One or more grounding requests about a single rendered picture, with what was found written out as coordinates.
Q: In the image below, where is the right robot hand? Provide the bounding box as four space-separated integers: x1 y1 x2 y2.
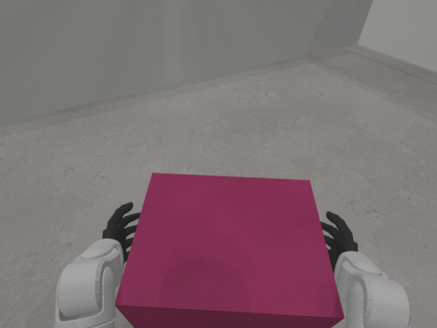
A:
320 211 358 274

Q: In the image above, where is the robot left forearm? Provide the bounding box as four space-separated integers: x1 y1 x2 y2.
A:
55 238 124 328

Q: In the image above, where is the carton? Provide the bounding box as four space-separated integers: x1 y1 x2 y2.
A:
115 173 344 328

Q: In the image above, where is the robot right forearm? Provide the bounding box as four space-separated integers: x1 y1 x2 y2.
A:
334 251 411 328

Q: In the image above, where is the left robot hand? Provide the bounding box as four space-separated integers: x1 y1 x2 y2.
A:
102 202 141 263

